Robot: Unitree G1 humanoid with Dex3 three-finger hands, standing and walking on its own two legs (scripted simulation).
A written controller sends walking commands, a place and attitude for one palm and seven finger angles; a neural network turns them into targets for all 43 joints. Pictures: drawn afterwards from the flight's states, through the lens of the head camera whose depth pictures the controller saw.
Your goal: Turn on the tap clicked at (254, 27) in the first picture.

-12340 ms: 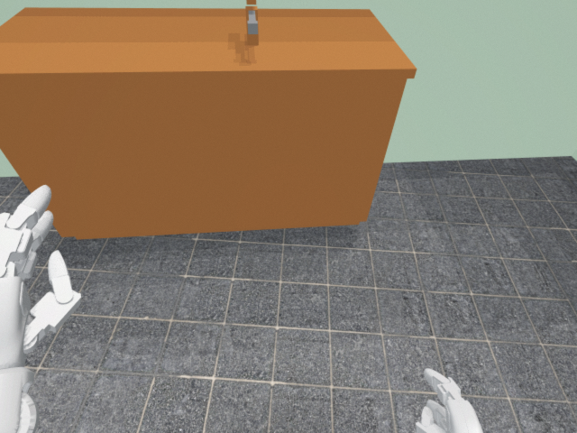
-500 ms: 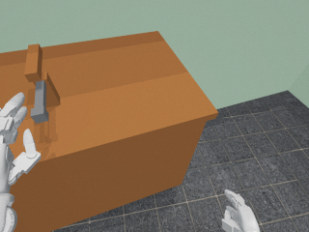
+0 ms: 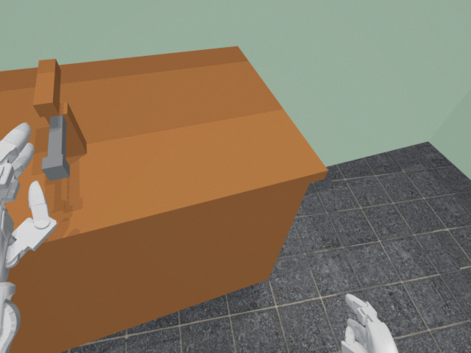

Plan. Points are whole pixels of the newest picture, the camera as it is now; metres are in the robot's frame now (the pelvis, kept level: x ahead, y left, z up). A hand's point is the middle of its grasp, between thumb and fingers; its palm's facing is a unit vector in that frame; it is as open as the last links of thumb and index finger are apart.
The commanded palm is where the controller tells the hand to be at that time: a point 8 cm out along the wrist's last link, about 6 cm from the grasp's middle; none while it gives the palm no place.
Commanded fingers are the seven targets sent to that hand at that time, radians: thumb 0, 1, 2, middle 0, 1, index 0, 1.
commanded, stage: come to a stop and stand still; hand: left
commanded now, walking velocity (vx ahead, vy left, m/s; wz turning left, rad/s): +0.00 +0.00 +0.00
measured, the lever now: (56, 167) +0.33 +0.32 +0.12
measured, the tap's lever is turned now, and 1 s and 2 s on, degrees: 0 0 0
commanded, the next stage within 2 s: look again from close up in 0.36 s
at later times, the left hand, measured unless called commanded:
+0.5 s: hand (44, 228) +0.21 +0.26 +0.16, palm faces +0.39 -0.85 -0.36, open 7.4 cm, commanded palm +0.16 +0.29 +0.17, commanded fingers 0.00 0.90 0.90 -0.20 -0.30 -0.20 -0.30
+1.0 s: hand (16, 186) +0.24 +0.30 +0.20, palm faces +0.43 -0.84 -0.33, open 7.4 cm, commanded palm +0.16 +0.30 +0.17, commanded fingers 0.00 0.90 0.90 -0.20 -0.30 -0.20 -0.30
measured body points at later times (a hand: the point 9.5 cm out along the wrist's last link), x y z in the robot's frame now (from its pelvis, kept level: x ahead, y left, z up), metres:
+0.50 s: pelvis +0.00 +0.01 +0.00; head +0.02 +0.04 +0.45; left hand +0.19 +0.31 +0.18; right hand +0.19 -0.20 -0.07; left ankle -0.02 +0.08 -0.74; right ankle +0.03 -0.11 -0.74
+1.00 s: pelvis +0.00 +0.00 +0.00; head +0.00 +0.00 +0.45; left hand +0.22 +0.34 +0.21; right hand +0.18 -0.20 -0.09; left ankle -0.02 +0.08 -0.74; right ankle +0.03 -0.11 -0.74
